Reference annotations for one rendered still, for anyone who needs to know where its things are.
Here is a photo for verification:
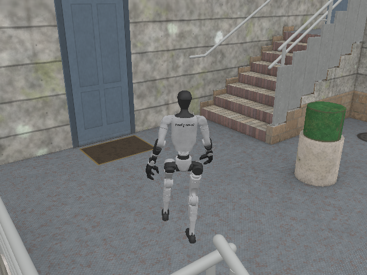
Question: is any right robot upper arm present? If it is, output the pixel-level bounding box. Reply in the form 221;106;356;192
196;115;211;146

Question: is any right robot forearm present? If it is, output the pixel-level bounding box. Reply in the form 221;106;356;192
204;138;213;156

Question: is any robot left thigh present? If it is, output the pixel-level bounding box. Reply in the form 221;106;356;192
164;159;176;188

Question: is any left robot foot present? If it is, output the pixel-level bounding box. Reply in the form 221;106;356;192
162;209;169;221

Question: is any left robot forearm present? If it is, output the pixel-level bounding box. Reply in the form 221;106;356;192
148;139;162;166

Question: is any left robot hand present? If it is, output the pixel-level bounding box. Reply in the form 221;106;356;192
146;164;159;180

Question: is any left robot upper arm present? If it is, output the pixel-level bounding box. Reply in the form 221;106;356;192
157;115;173;148

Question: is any right robot hand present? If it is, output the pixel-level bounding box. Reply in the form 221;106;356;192
200;154;213;164

